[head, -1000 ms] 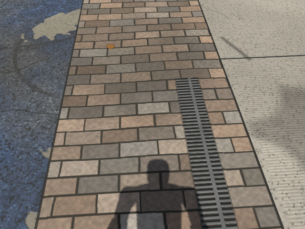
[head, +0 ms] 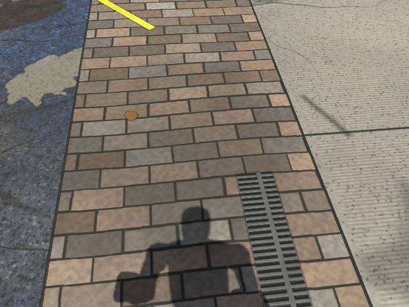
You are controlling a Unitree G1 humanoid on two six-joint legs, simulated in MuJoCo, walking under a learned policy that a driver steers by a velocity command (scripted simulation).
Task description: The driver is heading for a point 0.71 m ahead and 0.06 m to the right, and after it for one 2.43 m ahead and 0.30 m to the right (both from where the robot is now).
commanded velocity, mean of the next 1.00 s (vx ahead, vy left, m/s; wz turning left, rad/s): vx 0.50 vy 0.00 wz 0.00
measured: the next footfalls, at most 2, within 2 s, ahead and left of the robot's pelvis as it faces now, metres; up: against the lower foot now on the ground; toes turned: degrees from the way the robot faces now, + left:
right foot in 0.22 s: +0.32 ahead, -0.16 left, +0.00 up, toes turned -3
left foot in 0.76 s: +0.63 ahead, +0.09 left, +0.00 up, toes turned +3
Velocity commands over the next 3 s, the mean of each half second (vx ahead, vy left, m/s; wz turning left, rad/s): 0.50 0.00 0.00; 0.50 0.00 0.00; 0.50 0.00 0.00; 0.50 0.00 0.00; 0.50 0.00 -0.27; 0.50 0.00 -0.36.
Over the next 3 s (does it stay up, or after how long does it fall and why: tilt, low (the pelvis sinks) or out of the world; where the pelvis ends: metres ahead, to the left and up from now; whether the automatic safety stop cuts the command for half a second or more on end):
stays up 1.75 -0.09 -0.02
